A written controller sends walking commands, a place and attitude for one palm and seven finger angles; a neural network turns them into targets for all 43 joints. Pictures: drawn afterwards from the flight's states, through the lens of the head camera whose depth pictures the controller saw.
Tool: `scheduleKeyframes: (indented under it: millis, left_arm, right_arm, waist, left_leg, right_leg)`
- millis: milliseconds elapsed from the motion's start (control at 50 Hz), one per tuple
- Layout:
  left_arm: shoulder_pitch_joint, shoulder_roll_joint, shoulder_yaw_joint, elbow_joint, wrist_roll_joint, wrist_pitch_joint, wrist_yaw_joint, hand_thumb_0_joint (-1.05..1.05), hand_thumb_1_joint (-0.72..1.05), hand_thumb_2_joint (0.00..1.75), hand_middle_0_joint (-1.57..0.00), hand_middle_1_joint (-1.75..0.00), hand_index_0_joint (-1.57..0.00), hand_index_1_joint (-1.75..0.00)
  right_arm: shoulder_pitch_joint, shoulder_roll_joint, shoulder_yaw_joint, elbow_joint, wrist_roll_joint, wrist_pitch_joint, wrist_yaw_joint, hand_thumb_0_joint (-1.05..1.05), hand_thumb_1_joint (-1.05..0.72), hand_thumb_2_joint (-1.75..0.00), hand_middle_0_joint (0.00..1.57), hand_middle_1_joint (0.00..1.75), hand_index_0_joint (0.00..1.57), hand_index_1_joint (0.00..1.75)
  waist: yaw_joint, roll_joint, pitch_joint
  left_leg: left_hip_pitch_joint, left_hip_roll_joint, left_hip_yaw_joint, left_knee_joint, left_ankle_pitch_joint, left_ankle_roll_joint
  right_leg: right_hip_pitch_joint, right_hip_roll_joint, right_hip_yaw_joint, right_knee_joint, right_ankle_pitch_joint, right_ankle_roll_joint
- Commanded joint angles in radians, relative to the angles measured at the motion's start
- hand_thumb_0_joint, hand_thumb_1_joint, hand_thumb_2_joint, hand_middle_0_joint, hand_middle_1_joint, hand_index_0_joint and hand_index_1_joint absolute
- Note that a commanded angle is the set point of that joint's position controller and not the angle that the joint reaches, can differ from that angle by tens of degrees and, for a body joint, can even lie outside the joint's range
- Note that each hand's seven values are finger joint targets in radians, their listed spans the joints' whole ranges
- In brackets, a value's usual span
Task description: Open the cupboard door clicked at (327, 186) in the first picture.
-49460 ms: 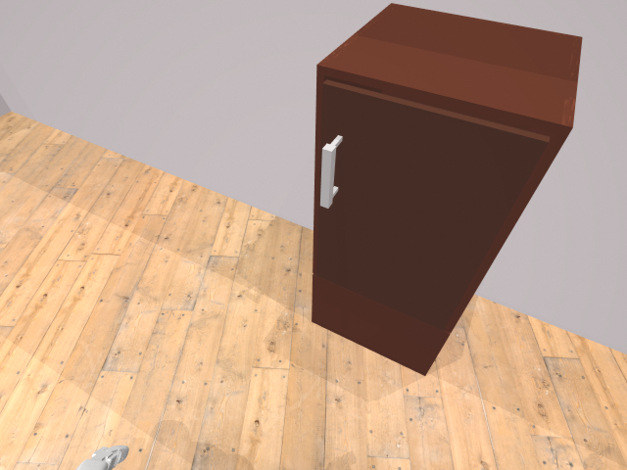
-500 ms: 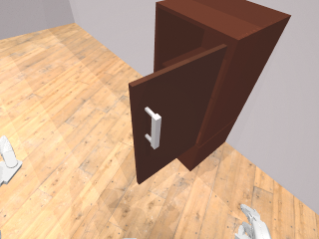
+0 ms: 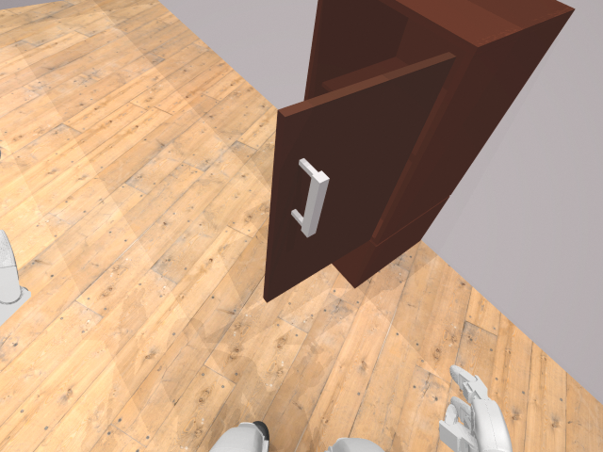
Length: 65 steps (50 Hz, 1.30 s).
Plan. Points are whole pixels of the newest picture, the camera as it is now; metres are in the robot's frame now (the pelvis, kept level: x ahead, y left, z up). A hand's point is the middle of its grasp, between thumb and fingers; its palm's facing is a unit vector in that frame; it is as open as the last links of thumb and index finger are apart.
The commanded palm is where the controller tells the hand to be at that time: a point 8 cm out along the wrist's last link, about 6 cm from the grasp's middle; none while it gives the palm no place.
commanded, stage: step back with the hand held close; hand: left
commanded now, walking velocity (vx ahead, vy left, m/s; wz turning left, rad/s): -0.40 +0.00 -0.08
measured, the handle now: (307, 199) +0.51 +0.03 -0.01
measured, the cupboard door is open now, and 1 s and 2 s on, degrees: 88 88 88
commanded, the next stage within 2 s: stop stepping back and stand still in 0.22 s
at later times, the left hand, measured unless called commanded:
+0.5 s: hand (24, 364) +0.15 +0.23 +0.19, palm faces +0.23 -0.88 -0.42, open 7.4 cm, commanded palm +0.07 +0.28 +0.19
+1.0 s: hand out of the picture +0.03 +0.27 +0.17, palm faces +0.32 -0.83 -0.46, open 7.4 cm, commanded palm -0.03 +0.31 +0.19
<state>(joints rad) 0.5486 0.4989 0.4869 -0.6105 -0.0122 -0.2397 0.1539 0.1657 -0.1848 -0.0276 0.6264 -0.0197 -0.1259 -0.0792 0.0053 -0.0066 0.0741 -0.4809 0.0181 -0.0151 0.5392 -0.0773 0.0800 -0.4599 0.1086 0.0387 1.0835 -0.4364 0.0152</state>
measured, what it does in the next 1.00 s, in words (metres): walks backwards: right foot, then left foot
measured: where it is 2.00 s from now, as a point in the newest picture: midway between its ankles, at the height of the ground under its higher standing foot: outside the picture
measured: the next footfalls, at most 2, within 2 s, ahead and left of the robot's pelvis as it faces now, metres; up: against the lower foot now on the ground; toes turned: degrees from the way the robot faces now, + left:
right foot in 0.26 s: -0.19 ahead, -0.14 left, -0.01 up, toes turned -8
left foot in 0.40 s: +0.08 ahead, +0.04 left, +0.00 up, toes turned -12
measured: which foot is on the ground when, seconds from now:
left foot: down 0.00-0.26, up 0.28-0.38, down 0.40-0.60, up 0.62-0.86, down 0.88-1.00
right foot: up 0.00-0.24, down 0.26-0.38, up 0.40-0.60, down 0.62-1.00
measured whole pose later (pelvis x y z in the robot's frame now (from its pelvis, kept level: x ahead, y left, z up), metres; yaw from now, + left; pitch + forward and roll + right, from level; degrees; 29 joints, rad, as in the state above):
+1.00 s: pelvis -0.21 +0.04 +0.00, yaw -8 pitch -2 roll +2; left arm 0.53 0.42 0.43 -0.45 -0.01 -0.17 0.14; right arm 0.27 -0.17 0.01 0.65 -0.02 -0.15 -0.09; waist -0.05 -0.05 -0.04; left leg -0.24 0.05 0.02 0.58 -0.30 -0.04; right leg -0.39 -0.01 -0.12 0.73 -0.42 0.00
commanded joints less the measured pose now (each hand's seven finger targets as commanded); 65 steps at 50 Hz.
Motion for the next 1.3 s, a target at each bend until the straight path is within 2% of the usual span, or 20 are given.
scheduleKeyframes:
  millis: [0, 160, 220, 260, 320, 360, 420, 480, 540, 560, 600, 680, 800, 860, 980, 1020, 1100, 1200, 1240, 1280]
  left_arm:
    - [-0.008, 0.079, 0.066, -0.186, -0.029, -0.034, 0.036, 0.0, 0.9, 0.9, -0.2, -0.3, -0.2, -0.3]
    - [-0.162, 0.116, 0.017, -0.182, -0.05, -0.044, 0.008, 0.0, 0.9, 0.9, -0.2, -0.3, -0.2, -0.3]
    - [-0.136, 0.234, 0.109, -0.237, -0.065, -0.071, 0.004, 0.0, 0.9, 0.9, -0.2, -0.3, -0.2, -0.3]
    - [-0.185, 0.346, 0.204, -0.286, -0.035, -0.091, 0.02, 0.0, 0.9, 0.9, -0.2, -0.3, -0.2, -0.3]
    - [-0.155, 0.187, 0.095, -0.178, -0.04, -0.017, -0.039, 0.0, 0.9, 0.9, -0.2, -0.3, -0.2, -0.3]
    - [-0.101, 0.166, 0.089, -0.193, -0.053, -0.002, -0.036, 0.0, 0.9, 0.9, -0.2, -0.3, -0.2, -0.3]
    - [-0.07, 0.142, 0.118, 0.016, -0.058, -0.021, -0.012, 0.0, 0.9, 0.9, -0.2, -0.3, -0.2, -0.3]
    - [0.073, 0.166, 0.142, -0.125, -0.052, -0.005, -0.008, 0.0, 0.9, 0.9, -0.2, -0.3, -0.2, -0.3]
    - [0.164, 0.157, 0.125, -0.23, -0.04, -0.009, -0.008, 0.0, 0.9, 0.9, -0.2, -0.3, -0.2, -0.3]
    - [0.186, 0.159, 0.121, -0.247, -0.031, -0.001, -0.007, 0.0, 0.9, 0.9, -0.2, -0.3, -0.2, -0.3]
    - [0.124, 0.18, 0.123, -0.285, -0.034, 0.021, -0.01, 0.0, 0.9, 0.9, -0.2, -0.3, -0.2, -0.3]
    - [-0.146, 0.171, 0.113, -0.107, -0.01, 0.007, 0.001, 0.0, 0.9, 0.9, -0.2, -0.3, -0.2, -0.3]
    - [-0.192, 0.065, -0.013, 0.012, 0.008, 0.007, 0.025, 0.0, 0.9, 0.9, -0.2, -0.3, -0.2, -0.3]
    - [-0.176, 0.053, -0.012, -0.066, 0.007, -0.016, 0.021, 0.0, 0.9, 0.9, -0.2, -0.3, -0.2, -0.3]
    - [-0.029, 0.117, 0.073, -0.107, 0.008, -0.006, 0.006, 0.0, 0.9, 0.9, -0.2, -0.3, -0.2, -0.3]
    - [-0.047, 0.147, 0.087, -0.072, 0.005, 0.018, 0.008, 0.0, 0.9, 0.9, -0.2, -0.3, -0.2, -0.3]
    - [-0.103, 0.121, 0.089, -0.034, -0.009, -0.011, -0.002, 0.0, 0.9, 0.9, -0.2, -0.3, -0.2, -0.3]
    - [-0.121, 0.08, 0.031, -0.023, -0.007, -0.016, 0.014, 0.0, 0.9, 0.9, -0.2, -0.3, -0.2, -0.3]
    - [-0.115, 0.063, 0.01, -0.049, -0.005, -0.016, 0.02, 0.0, 0.9, 0.9, -0.2, -0.3, -0.2, -0.3]
    - [-0.141, 0.063, 0.016, -0.104, 0.0, -0.039, 0.027, 0.0, 0.9, 0.9, -0.2, -0.3, -0.2, -0.3]
  right_arm:
    - [-0.065, -0.144, -0.044, -0.112, 0.011, -0.09, 0.006, 0.0, -0.9, -0.9, 0.2, 0.3, 0.2, 0.3]
    - [-0.047, -0.134, -0.023, -0.079, -0.016, -0.076, 0.014, 0.0, -0.9, -0.9, 0.2, 0.3, 0.2, 0.3]
    - [-0.07, -0.098, 0.002, -0.081, 0.0, -0.046, 0.013, 0.0, -0.9, -0.9, 0.2, 0.3, 0.2, 0.3]
    - [-0.126, -0.093, 0.043, -0.134, -0.022, -0.074, 0.019, 0.0, -0.9, -0.9, 0.2, 0.3, 0.2, 0.3]
    - [-0.108, -0.098, 0.026, -0.129, 0.019, -0.053, -0.014, 0.0, -0.9, -0.9, 0.2, 0.3, 0.2, 0.3]
    - [-0.083, -0.165, -0.004, -0.124, 0.005, -0.079, -0.014, 0.0, -0.9, -0.9, 0.2, 0.3, 0.2, 0.3]
    - [-0.045, -0.152, -0.001, -0.102, 0.02, -0.112, 0.002, 0.0, -0.9, -0.9, 0.2, 0.3, 0.2, 0.3]
    - [-0.053, -0.139, -0.001, -0.137, -0.002, -0.079, 0.008, 0.0, -0.9, -0.9, 0.2, 0.3, 0.2, 0.3]
    - [-0.07, -0.137, -0.012, -0.169, -0.012, -0.065, 0.02, 0.0, -0.9, -0.9, 0.2, 0.3, 0.2, 0.3]
    - [-0.057, -0.138, -0.018, -0.168, -0.01, -0.055, 0.021, 0.0, -0.9, -0.9, 0.2, 0.3, 0.2, 0.3]
    - [-0.03, -0.15, -0.033, -0.142, 0.004, -0.022, 0.011, 0.0, -0.9, -0.9, 0.2, 0.3, 0.2, 0.3]
    - [-0.008, -0.132, -0.015, -0.097, -0.005, -0.038, -0.013, 0.0, -0.9, -0.9, 0.2, 0.3, 0.2, 0.3]
    - [0.039, -0.132, -0.001, -0.071, -0.004, -0.089, -0.056, 0.0, -0.9, -0.9, 0.2, 0.3, 0.2, 0.3]
    - [0.022, -0.166, -0.005, -0.121, 0.008, -0.092, -0.041, 0.0, -0.9, -0.9, 0.2, 0.3, 0.2, 0.3]
    - [-0.04, -0.154, -0.013, -0.128, 0.006, -0.052, 0.0, 0.0, -0.9, -0.9, 0.2, 0.3, 0.2, 0.3]
    - [-0.055, -0.133, -0.031, -0.144, 0.017, -0.036, 0.001, 0.0, -0.9, -0.9, 0.2, 0.3, 0.2, 0.3]
    - [0.003, -0.118, -0.011, -0.089, 0.0, -0.039, -0.003, 0.0, -0.9, -0.9, 0.2, 0.3, 0.2, 0.3]
    - [0.003, -0.117, 0.001, -0.101, 0.002, -0.064, -0.032, 0.0, -0.9, -0.9, 0.2, 0.3, 0.2, 0.3]
    - [0.023, -0.131, 0.008, -0.111, -0.005, -0.08, -0.039, 0.0, -0.9, -0.9, 0.2, 0.3, 0.2, 0.3]
    - [0.016, -0.162, 0.001, -0.141, -0.008, -0.086, -0.027, 0.0, -0.9, -0.9, 0.2, 0.3, 0.2, 0.3]
  waist:
    - [0.008, 0.19, -0.256]
    - [0.006, 0.23, -0.338]
    - [0.021, -0.109, -0.281]
    - [0.059, -0.186, -0.163]
    - [-0.041, -0.137, -0.203]
    - [-0.018, 0.455, -0.302]
    - [-0.006, 0.109, -0.119]
    - [0.012, 0.262, -0.199]
    - [0.023, 0.341, -0.192]
    - [0.025, 0.193, -0.178]
    - [0.003, -0.246, -0.105]
    - [-0.067, -0.126, -0.116]
    - [-0.036, 0.004, -0.154]
    - [-0.035, 0.309, -0.051]
    - [0.001, 0.161, -0.059]
    - [0.014, -0.27, -0.063]
    - [-0.04, -0.031, -0.097]
    - [-0.012, -0.108, -0.141]
    - [-0.024, 0.04, -0.142]
    - [-0.009, 0.303, -0.113]
  left_leg:
    - [0.205, 0.237, -0.183, -0.386, -0.361, 0.006]
    - [0.431, 0.187, -0.063, -0.39, -0.148, -0.135]
    - [0.346, 0.026, -0.004, 0.238, -0.184, -0.155]
    - [0.056, 0.001, 0.018, 0.438, -0.371, -0.153]
    - [0.26, -0.068, 0.079, 0.085, -0.038, -0.124]
    - [0.449, 0.209, -0.332, -0.236, 0.462, -0.015]
    - [0.124, 0.217, -0.418, -0.443, -0.452, 0.025]
    - [0.012, 0.139, -0.235, -0.531, -0.602, -0.135]
    - [-0.147, 0.074, -0.082, -0.433, -0.548, -0.118]
    - [-0.165, 0.012, -0.008, -0.22, -0.505, -0.114]
    - [-0.056, -0.09, -0.013, 0.59, -0.318, -0.132]
    - [0.0, 0.049, 0.003, 0.6, -0.196, -0.106]
    - [0.246, -0.013, 0.152, -0.078, -0.341, -0.04]
    - [0.262, 0.293, -0.339, -0.324, -0.508, 0.091]
    - [-0.149, 0.179, -0.044, -0.086, -0.493, 0.013]
    - [-0.234, -0.033, 0.07, 0.56, -0.509, -0.061]
    - [-0.018, 0.042, 0.049, 0.636, -0.264, -0.077]
    - [0.223, 0.018, 0.117, 0.132, -0.339, -0.044]
    - [0.327, 0.012, 0.098, -0.113, -0.321, -0.03]
    - [0.307, 0.236, -0.276, -0.342, -0.509, 0.049]
  right_leg:
    - [0.088, -0.026, -0.052, -0.022, -0.086, -0.012]
    - [0.219, -0.037, -0.1, -0.655, -0.12, -0.085]
    - [0.018, -0.425, 0.268, -0.93, 0.229, -0.24]
    - [0.058, -0.509, 0.304, -0.857, 0.525, -0.26]
    - [0.171, -0.244, -0.118, -0.462, 0.771, -0.068]
    - [0.061, -0.026, -0.078, -0.077, -0.168, 0.009]
    - [0.133, -0.037, -0.013, -0.091, -0.139, -0.026]
    - [0.36, 0.01, -0.126, -0.232, -0.095, -0.038]
    - [0.562, 0.002, -0.16, -0.463, -0.124, -0.074]
    - [0.532, -0.078, -0.083, -0.622, -0.129, -0.099]
    - [-0.045, -0.512, 0.422, -1.014, -0.341, -0.2]
    - [-0.121, -0.401, 0.183, -0.959, -0.404, -0.129]
    - [0.138, -0.3, 0.003, -0.716, -0.193, -0.097]
    - [-0.05, -0.109, -0.157, -0.28, -0.043, -0.003]
    - [0.421, -0.12, -0.106, -0.497, -0.002, -0.036]
    - [0.278, -0.457, 0.511, -0.914, -0.345, -0.199]
    - [-0.001, -0.402, 0.284, -0.955, -0.379, -0.176]
    - [0.054, -0.365, 0.118, -0.92, -0.259, -0.135]
    - [0.08, -0.308, 0.061, -0.792, -0.193, -0.105]
    - [0.023, -0.157, -0.042, -0.455, -0.033, -0.035]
